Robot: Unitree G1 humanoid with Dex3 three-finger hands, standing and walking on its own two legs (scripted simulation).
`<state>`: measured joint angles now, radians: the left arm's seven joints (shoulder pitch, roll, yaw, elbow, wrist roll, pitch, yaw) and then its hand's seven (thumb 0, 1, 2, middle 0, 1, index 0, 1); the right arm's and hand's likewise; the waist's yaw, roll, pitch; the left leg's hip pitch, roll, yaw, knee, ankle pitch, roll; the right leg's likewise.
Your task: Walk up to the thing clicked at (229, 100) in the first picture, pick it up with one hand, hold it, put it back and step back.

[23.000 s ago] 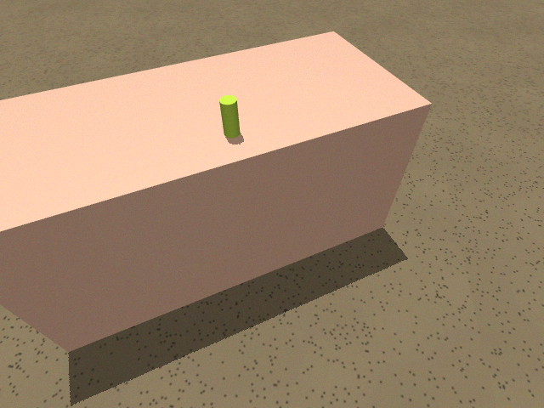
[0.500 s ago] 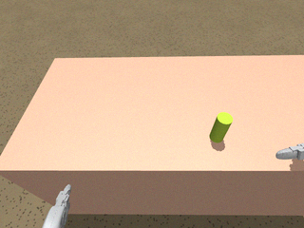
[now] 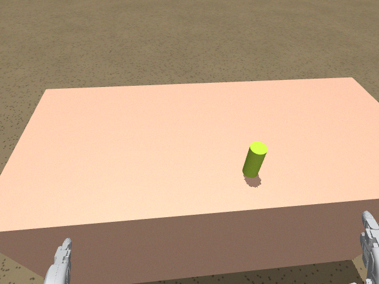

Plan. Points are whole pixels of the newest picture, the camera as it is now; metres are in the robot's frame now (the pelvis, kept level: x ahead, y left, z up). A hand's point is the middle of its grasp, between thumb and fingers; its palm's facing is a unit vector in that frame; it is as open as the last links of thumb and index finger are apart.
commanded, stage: sink last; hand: right
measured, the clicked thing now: (254, 160) +0.46 -0.19 -0.05
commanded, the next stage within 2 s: home in 0.26 s
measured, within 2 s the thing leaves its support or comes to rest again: neither
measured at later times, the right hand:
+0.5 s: hand (338, 281) +0.15 -0.26 -0.01, palm faces +0.29 +0.89 -0.36, open 17.4 cm
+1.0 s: hand (276, 279) +0.17 -0.18 -0.09, palm faces +0.04 +0.98 -0.21, open 17.4 cm
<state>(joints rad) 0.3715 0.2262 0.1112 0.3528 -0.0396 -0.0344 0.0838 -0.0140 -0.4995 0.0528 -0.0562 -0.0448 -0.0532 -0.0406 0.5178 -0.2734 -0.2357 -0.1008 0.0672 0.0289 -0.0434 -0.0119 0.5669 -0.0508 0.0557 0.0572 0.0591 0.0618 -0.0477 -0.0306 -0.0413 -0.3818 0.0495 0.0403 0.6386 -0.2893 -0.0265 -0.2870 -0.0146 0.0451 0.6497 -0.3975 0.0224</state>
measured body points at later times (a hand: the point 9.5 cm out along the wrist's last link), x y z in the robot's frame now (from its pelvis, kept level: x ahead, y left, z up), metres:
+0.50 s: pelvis -0.02 +0.00 +0.00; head -0.01 +0.01 +0.45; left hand +0.13 +0.27 -0.06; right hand +0.13 -0.30 +0.02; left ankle +0.03 +0.14 -0.72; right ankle -0.03 -0.14 -0.72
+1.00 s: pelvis -0.01 -0.01 +0.01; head +0.01 -0.01 +0.45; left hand +0.15 +0.23 -0.07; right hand +0.17 -0.23 -0.07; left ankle +0.03 +0.14 -0.72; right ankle -0.03 -0.14 -0.72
